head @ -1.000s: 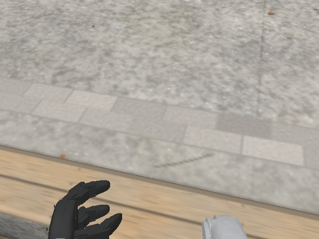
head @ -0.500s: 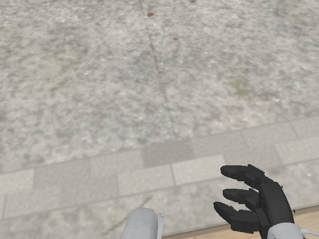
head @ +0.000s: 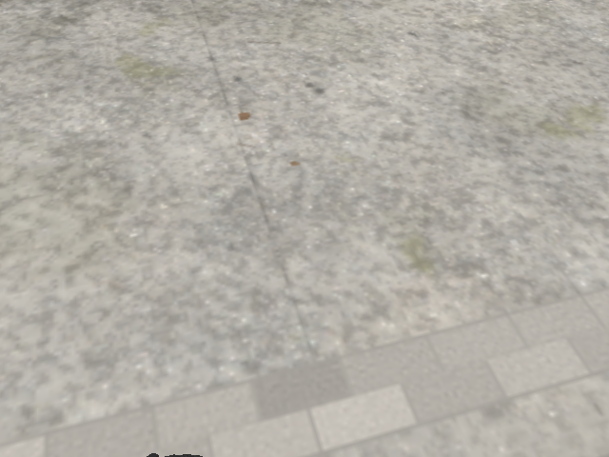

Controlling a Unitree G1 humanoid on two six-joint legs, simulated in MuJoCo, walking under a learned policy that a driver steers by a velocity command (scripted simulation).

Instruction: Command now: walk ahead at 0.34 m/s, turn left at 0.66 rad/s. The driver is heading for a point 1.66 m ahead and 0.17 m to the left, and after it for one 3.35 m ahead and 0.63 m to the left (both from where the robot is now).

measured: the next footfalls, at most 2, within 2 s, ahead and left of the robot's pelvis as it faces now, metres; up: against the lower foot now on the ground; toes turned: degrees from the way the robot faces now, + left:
right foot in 0.14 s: -0.03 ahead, -0.11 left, -0.21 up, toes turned +1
left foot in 0.42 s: +0.25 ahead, +0.14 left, +0.00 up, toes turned +25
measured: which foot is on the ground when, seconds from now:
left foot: down 0.00-0.10, up 0.12-0.40, down 0.42-0.90, up 0.92-1.00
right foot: up 0.00-0.12, down 0.14-0.44, up 0.46-0.88, down 0.90-1.00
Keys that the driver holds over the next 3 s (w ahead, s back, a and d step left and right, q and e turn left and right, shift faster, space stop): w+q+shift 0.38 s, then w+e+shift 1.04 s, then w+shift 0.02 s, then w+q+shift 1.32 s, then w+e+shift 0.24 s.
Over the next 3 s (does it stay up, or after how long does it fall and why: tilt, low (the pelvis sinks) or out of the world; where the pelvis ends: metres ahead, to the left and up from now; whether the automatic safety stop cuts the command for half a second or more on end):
stays up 2.39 0.27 0.08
